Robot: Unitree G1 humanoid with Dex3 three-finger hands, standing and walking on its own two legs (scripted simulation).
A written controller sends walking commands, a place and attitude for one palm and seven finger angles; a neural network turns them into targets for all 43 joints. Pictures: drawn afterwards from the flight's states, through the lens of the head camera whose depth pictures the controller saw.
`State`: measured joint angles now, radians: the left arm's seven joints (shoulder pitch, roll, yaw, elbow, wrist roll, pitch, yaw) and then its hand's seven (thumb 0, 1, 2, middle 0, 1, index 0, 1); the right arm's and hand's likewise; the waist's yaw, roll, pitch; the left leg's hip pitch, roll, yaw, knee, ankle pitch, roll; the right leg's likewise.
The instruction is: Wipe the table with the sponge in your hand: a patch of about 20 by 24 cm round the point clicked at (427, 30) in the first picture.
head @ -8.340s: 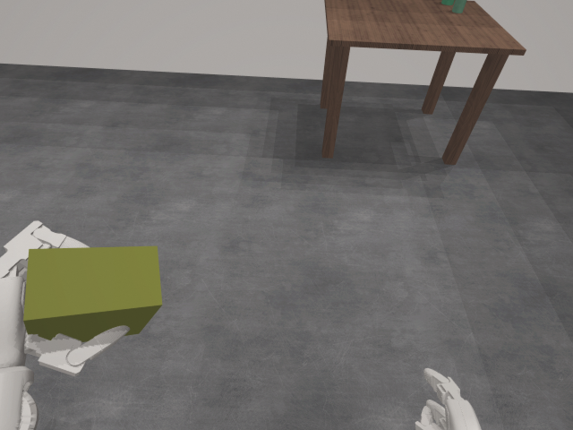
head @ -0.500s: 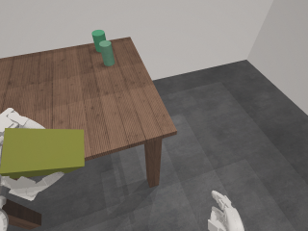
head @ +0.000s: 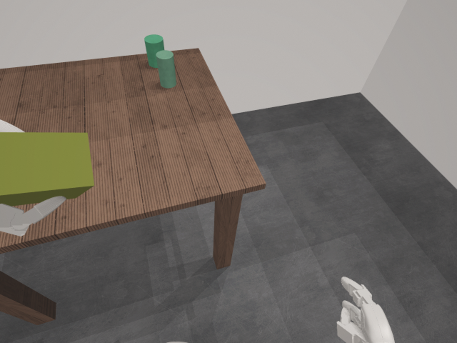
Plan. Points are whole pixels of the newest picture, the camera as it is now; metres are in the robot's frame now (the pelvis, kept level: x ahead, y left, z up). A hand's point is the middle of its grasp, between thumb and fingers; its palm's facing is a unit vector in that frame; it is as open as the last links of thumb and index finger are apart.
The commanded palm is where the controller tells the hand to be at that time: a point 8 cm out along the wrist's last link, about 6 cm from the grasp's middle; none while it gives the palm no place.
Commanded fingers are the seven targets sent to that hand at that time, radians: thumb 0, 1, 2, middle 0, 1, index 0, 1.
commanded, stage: come to a stop and stand still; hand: left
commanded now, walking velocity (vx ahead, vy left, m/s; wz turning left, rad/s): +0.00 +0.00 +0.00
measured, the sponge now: (47, 172) +0.27 +0.26 +0.19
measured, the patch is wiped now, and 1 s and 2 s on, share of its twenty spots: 0.00 0.00 0.00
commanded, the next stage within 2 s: look again from close up in 0.46 s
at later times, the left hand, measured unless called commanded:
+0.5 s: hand (19, 235) +0.19 +0.27 +0.17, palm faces +0.42 -0.84 -0.35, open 10.5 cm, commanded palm +0.13 +0.30 +0.18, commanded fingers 0.00 0.10 1.30 -1.20 -1.60 -1.20 -1.60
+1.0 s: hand (49, 192) +0.25 +0.27 +0.16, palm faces +0.39 -0.84 -0.39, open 10.5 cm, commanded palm +0.19 +0.30 +0.18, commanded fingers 0.00 0.10 1.30 -1.20 -1.60 -1.20 -1.60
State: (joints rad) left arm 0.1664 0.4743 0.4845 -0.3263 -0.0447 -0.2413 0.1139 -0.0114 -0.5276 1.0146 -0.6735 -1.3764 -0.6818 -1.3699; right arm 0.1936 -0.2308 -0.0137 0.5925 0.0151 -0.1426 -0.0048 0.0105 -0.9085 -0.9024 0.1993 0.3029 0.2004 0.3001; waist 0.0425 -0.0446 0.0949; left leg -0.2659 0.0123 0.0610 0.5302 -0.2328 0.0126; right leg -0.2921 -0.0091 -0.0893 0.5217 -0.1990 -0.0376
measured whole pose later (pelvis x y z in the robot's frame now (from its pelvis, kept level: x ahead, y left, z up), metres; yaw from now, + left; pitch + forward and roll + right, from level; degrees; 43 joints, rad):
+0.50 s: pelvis -0.02 +0.02 +0.01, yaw +2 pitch -3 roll -1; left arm 0.35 0.32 0.32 -0.39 0.01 -0.24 0.08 -0.01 -0.53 1.02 -0.67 -1.38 -0.68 -1.37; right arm 0.23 -0.19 0.03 0.61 -0.01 -0.17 -0.02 0.01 -0.90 -0.90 0.20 0.30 0.21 0.30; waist 0.04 -0.02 0.04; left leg -0.26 -0.01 0.05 0.47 -0.22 0.03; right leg -0.25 0.03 0.01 0.42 -0.17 -0.02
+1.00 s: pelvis +0.04 +0.02 +0.01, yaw +3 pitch +0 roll -1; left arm 0.40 0.36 0.33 -0.41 -0.02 -0.20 0.09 -0.01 -0.52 1.02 -0.67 -1.37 -0.68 -1.37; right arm 0.21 -0.19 0.03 0.59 -0.01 -0.13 -0.04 0.01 -0.90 -0.90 0.20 0.30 0.20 0.30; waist 0.02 -0.01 0.02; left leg -0.20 -0.02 0.03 0.42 -0.23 0.03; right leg -0.20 0.04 0.01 0.38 -0.19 -0.02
